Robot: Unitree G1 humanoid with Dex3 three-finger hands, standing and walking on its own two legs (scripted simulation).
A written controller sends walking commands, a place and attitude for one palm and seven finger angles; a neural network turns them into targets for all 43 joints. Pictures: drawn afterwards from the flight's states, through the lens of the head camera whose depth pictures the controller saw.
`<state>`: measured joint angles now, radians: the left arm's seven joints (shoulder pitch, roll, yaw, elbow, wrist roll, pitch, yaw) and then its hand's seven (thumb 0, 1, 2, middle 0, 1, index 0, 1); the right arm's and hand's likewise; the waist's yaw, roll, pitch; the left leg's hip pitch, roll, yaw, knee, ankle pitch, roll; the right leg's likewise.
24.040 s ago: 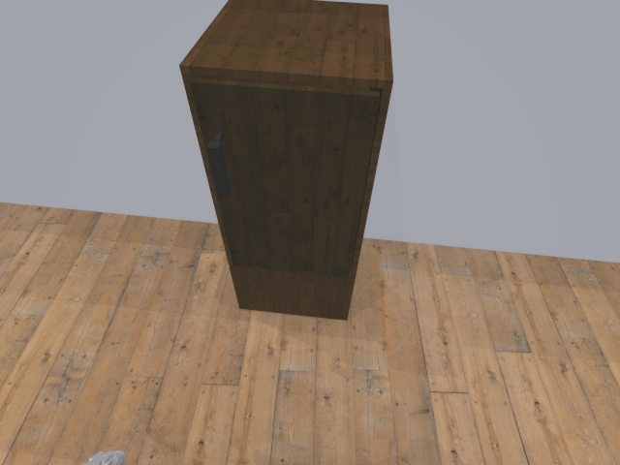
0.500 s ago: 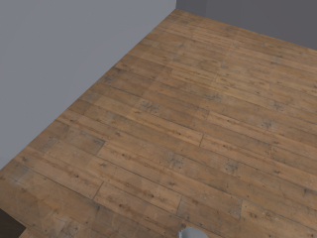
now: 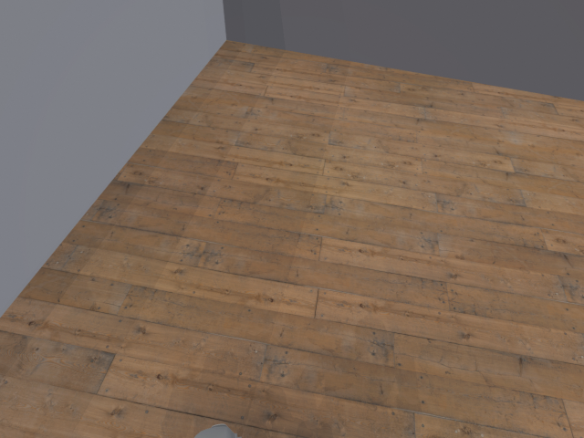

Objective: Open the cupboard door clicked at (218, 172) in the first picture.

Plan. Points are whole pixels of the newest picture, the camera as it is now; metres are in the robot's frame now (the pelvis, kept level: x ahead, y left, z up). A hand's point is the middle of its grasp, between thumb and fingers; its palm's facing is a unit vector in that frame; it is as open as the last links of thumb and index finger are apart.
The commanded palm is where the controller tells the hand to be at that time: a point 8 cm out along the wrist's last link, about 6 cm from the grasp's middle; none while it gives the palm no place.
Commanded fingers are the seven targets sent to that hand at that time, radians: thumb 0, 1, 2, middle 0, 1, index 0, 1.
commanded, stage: walk to a spot facing it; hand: left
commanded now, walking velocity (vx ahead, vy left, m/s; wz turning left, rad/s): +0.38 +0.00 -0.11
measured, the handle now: out of the picture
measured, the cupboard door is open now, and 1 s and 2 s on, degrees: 57 57 57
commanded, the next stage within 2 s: turn to face it in 0.50 s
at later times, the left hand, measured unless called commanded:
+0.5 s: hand (223, 341) +0.30 +0.13 -0.16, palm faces +0.04 -0.98 -0.21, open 7.2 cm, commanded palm none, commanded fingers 0.00 0.90 0.90 -0.20 -0.30 -0.20 -0.30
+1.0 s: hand (235, 257) +0.47 +0.12 -0.16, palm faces +0.25 -0.94 -0.25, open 7.3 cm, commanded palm none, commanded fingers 0.00 0.90 0.90 -0.20 -0.30 -0.20 -0.30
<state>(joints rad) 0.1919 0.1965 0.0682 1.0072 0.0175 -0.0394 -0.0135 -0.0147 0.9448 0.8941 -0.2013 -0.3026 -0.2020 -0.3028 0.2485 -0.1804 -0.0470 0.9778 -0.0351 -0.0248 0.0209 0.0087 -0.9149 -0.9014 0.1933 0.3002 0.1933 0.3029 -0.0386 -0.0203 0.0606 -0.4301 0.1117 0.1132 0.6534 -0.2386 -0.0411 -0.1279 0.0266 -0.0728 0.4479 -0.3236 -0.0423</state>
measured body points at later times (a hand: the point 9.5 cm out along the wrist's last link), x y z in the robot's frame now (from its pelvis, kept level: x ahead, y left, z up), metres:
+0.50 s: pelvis +0.24 -0.06 +0.00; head +0.26 -0.07 +0.45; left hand +0.30 +0.18 -0.15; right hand +0.21 -0.30 -0.16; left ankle +0.21 +0.08 -0.68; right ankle +0.22 -0.16 -0.74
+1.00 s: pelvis +0.40 -0.10 -0.02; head +0.45 -0.10 +0.43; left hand +0.46 +0.17 -0.14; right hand +0.52 -0.32 -0.17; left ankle +0.40 +0.05 -0.73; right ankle +0.45 -0.22 -0.74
